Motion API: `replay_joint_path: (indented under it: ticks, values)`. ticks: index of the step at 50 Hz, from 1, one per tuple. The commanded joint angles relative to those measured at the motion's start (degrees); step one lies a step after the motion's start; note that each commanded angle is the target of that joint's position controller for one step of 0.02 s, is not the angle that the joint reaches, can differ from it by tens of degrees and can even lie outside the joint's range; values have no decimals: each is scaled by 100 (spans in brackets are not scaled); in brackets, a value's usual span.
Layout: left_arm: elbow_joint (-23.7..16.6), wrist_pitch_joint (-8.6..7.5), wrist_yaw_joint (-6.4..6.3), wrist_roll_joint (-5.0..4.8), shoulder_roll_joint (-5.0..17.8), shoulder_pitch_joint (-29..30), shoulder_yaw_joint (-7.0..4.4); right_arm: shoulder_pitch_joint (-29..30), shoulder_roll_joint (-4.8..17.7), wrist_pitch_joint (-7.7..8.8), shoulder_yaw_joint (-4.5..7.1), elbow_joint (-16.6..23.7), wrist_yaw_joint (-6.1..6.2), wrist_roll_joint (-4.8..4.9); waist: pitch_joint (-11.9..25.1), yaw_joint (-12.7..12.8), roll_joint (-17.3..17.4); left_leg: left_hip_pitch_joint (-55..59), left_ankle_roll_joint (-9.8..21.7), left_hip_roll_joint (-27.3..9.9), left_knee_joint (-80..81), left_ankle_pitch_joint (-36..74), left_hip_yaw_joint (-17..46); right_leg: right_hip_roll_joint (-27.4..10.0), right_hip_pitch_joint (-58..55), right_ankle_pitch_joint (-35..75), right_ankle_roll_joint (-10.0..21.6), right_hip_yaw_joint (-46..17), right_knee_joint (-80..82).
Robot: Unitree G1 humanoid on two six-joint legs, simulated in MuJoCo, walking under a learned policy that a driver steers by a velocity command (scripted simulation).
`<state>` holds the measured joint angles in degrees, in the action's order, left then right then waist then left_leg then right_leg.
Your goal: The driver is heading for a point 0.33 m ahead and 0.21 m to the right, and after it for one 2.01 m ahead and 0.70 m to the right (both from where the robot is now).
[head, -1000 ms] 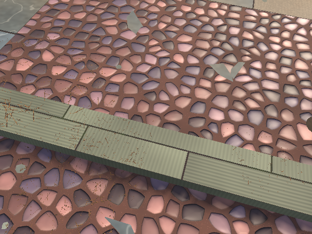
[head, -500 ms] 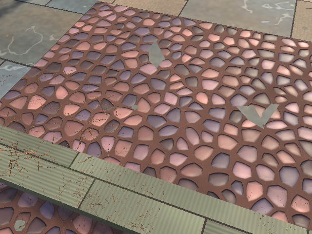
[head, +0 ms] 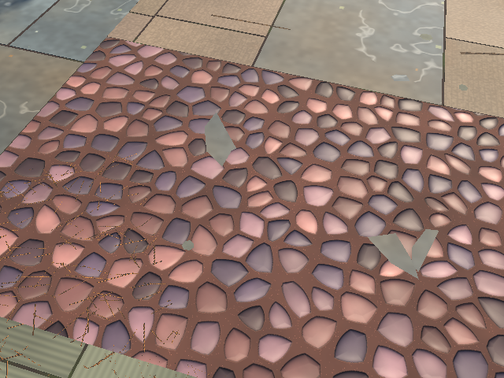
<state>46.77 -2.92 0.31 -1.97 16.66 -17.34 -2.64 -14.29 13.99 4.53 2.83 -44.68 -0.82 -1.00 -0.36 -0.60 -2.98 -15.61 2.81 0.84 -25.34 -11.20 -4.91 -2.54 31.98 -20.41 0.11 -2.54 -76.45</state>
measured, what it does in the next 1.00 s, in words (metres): climbs, turning right: right foot 0.06 m higher, then left foot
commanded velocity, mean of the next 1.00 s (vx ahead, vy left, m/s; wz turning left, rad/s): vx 0.31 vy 0.00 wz -0.49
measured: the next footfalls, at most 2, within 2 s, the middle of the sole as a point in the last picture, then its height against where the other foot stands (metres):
right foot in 0.36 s outside the picture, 0.06 m higher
left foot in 0.84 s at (270, 339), level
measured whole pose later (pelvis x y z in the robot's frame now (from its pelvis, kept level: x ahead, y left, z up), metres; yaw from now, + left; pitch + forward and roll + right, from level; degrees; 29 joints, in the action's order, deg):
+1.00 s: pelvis +0.42 -0.08 +0.06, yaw -32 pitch +2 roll -1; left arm 36.8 2.7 -2.3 -0.4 17.9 -10.8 -3.8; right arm -5.9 13.3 1.6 1.9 -40.0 0.6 -1.1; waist -2.4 -0.5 -1.8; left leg -22.1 2.0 1.6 -26.5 -6.3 1.1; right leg 4.3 26.4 -29.9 -4.1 -6.7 -65.0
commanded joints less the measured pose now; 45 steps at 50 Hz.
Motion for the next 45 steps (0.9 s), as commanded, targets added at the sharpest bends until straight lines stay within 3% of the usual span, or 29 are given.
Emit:
replay_joint_path:
  ticks: [1, 3, 5, 8, 9, 12, 14, 15, 16, 17, 18, 19, 20, 21, 22, 23, 24, 25, 27, 28, 30, 33, 37, 40, 41, 42, 43, 44, 45]
  values:
    - [-292, 160, -57, -48, 49, -343, -75, -182, 363, 109, 73, -62, -27, -7, -143, 147, 1016, 521, 923, -1718, 1590, 200, 1438, -324, 1461, 139, -64, -247, -1482]
    - [-460, 254, -124, -22, -50, -57, -50, -297, 282, 94, 30, -257, 8, -14, -344, 169, 816, 448, 866, -1726, 1571, 261, 1002, -323, 2226, 215, -78, -327, -2070]
    - [-739, 262, -96, 42, -201, 334, 39, -454, 240, -4, -15, -413, 64, -68, -418, 180, 702, 382, 757, -1565, 1453, 270, 601, -337, 2767, 504, -114, -229, -2094]
    - [-1196, 193, -9, 140, -261, 973, 152, -519, 529, -69, 2, -403, 243, -147, -306, 97, 512, 316, 678, -1372, 1521, 916, 16, -375, 2538, 1151, -199, 97, -668]
    - [-1347, 164, 36, 136, -243, 1248, 172, -565, 613, -69, 7, -406, 297, -108, -285, 18, 491, 289, 638, -1345, 1642, 1009, -134, -400, 2181, 1299, -181, 296, 136]
    - [-1654, 99, 174, 95, -443, 1779, 247, -1043, 950, -87, 78, -581, 365, 30, -263, -248, 602, 1483, 673, -1898, 1713, 2387, -126, -361, 2154, 806, 104, 701, 1206]
    - [-1689, 78, 264, 98, -343, 1577, 188, -892, 1039, -212, 101, -512, 369, 85, -76, -68, 728, 1939, 515, -1866, 1083, 4816, -533, -40, 1491, 390, 420, 1141, 1895]
    - [-1707, 92, 296, 106, -218, 1428, 117, -866, 1124, -253, 112, -475, 366, 115, 174, 59, 1007, 2087, 477, -1884, 617, 6442, -617, 231, 973, 187, 555, 1363, 2011]
    - [-1710, 112, 315, 68, -30, 1102, 15, -758, 1279, -294, 149, -452, 364, 134, 454, 335, 1303, 2229, 436, -1917, -9, 7628, -653, 481, 402, -38, 721, 1402, 2262]
    - [-1552, 119, 323, 16, 274, 276, -135, -499, 1361, -307, 172, -390, 340, 184, 853, 848, 1352, 2068, 362, -1773, -1039, 7873, -739, 734, -765, 365, 926, 1330, 3068]
    - [-1337, 137, 263, 10, 818, -616, -393, -469, 1293, -214, 156, -246, 348, 189, 1285, 1237, 1078, 911, 133, -1463, -2455, 6140, -649, 605, -2596, 890, 1144, 377, 3853]
    - [-1242, 152, 168, 22, 1666, -633, -577, -900, 219, -26, -124, 177, 225, -85, 1705, 535, -1177, -1830, -335, -10, -5032, -598, -304, -1196, -4393, 195, 2270, -3546, 5003]
    - [-1327, 82, 72, 221, 1278, -777, -457, -435, 762, 290, 22, 136, 22, -41, 2513, 836, -761, -2458, -187, 223, -6310, -1338, 1420, -1657, -4641, -52, 2515, -5320, 5964]
    - [-1300, -13, 78, 320, 891, -454, -296, 10, 915, 393, 132, 345, -67, 235, 1426, 656, -428, -3022, -110, 18, -6512, -1069, 1431, -1644, -3985, 827, 2185, -4387, 5890]
    - [-1218, -66, 113, 227, 659, -278, -246, 223, 709, 410, 57, 458, -24, 209, 697, 462, 139, -3013, -98, -157, -6412, -1039, 1166, -1369, -3178, 2002, 1940, -3381, 5715]
    - [-1218, -93, 136, 168, 540, 48, -227, 239, 645, 383, 62, 466, 37, 122, 344, 179, 483, -2862, -90, -360, -6054, -934, 1042, -1049, -2533, 2791, 1718, -2496, 5671]
    - [-1292, -100, 138, 167, 397, 390, -195, 79, 669, 284, 83, 497, 84, 116, 240, -115, 362, -2413, -98, -531, -5723, -800, 1048, -747, -1950, 3173, 1591, -1788, 5695]
    - [-1329, -117, 127, 163, 329, 488, -187, 76, 724, 189, 109, 548, 111, 127, 172, -193, 259, -2243, -127, -541, -5501, -772, 988, -580, -1724, 3367, 1527, -1540, 5824]
    - [-1305, -105, 49, 130, 420, 497, -225, 246, 588, 38, 71, 651, 170, 28, 149, -239, 318, -2093, -374, -498, -4425, -675, 758, -370, -1556, 4262, 1471, -1093, 5920]
    - [-1301, -111, 12, 160, 489, 419, -239, 357, 519, 9, 57, 665, 192, -25, 241, -208, 322, -2037, -456, -402, -3999, -475, 684, -307, -1572, 4876, 1439, -967, 5876]
    - [-1224, -30, -90, 159, 710, 259, -323, 611, 407, -29, 18, 726, 221, -47, 465, -127, 111, -1975, -609, -189, -3137, -28, 611, -205, -1713, 5345, 1349, -759, 5698]
    - [-1218, 186, -205, 54, 833, 150, -383, 1177, 370, -81, -18, 827, 186, 40, 740, 76, -290, -1519, -715, 68, -1891, 696, 624, -104, -1764, 4609, 1087, -822, 5483]
    - [-1264, 343, -251, 71, 854, 109, -413, 1544, 646, -96, 77, 924, 105, 106, 781, 236, -399, -1374, -695, 158, -1017, 604, 933, -372, -2198, 3569, 1037, -1648, 5108]
    - [-1362, 364, -276, 56, 764, 454, -385, 1213, 791, 20, 183, 861, 66, 86, 711, -2, -530, -815, -461, 127, 34, 802, 977, -278, -2453, 2976, 864, -2060, 4576]
    - [-1406, 336, -267, 80, 622, 496, -339, 996, 871, 77, 218, 828, 77, 19, 846, -80, -455, -139, -264, -134, 433, 1656, 1018, -14, -2305, 2714, 677, -1935, 4122]
    - [-1516, 290, -259, 214, 271, 368, -215, 731, 1187, 90, 271, 872, 129, -110, 1379, -42, 262, 1009, 178, -1205, 174, 3448, 1894, 427, -1723, 1412, 417, -1439, 2960]
    - [-1488, 274, -256, 196, 154, -483, -163, 653, 1297, 8, 278, 816, 142, -268, 1614, 381, 1848, 2136, 1428, -2436, 228, 4960, 3699, 1214, -271, -1955, 19, -904, 1750]
    - [-1242, 301, -238, 211, 692, -891, -260, 625, 921, -46, 224, 821, 136, -68, 1769, 390, 1628, 1953, 1747, -2698, 322, 3796, 4324, 779, -53, -2063, -225, -972, 898]
    - [-1168, 386, -248, 164, 1002, -420, -357, 790, 611, -88, 130, 924, 142, 25, 1269, 189, 1091, 1609, 1514, -2270, 268, 3157, 3532, 639, 98, -1685, -384, -856, 453]
Keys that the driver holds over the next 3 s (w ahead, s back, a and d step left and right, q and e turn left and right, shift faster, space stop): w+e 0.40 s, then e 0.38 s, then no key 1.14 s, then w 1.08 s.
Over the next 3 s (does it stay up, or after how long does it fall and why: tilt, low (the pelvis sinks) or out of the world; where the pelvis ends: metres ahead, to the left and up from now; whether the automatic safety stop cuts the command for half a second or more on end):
stays up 0.81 -0.39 0.07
